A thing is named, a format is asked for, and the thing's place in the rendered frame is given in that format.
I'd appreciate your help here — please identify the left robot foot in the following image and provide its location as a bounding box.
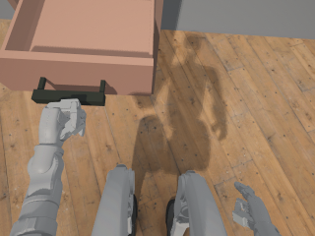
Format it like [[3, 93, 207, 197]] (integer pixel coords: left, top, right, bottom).
[[128, 195, 138, 236]]

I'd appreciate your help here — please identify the drawer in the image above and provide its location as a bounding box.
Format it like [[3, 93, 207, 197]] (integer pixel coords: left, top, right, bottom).
[[0, 0, 155, 96]]

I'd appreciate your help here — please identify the left robot forearm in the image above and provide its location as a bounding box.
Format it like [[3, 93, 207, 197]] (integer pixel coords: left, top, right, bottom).
[[9, 144, 64, 236]]

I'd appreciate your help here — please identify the right robot hand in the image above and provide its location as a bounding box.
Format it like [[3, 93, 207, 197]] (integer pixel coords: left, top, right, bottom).
[[232, 181, 272, 230]]

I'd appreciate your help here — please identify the left robot hand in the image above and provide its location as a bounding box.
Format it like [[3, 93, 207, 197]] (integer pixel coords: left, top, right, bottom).
[[38, 98, 87, 148]]

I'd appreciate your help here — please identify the right robot forearm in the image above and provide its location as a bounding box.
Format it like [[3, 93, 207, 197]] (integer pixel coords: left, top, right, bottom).
[[253, 221, 282, 236]]

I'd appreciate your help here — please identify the robot left shin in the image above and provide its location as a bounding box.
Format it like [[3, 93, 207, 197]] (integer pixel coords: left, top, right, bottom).
[[106, 164, 134, 234]]

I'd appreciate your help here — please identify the handle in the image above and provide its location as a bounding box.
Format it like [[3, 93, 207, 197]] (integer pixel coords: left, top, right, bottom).
[[31, 77, 106, 106]]

